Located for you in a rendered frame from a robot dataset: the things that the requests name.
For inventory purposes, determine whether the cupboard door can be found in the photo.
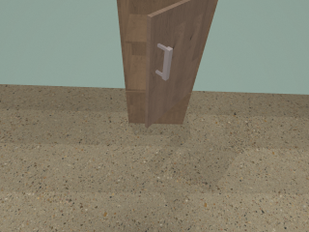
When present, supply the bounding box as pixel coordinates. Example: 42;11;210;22
145;0;215;128

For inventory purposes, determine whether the handle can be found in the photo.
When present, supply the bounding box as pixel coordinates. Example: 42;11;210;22
155;43;173;81

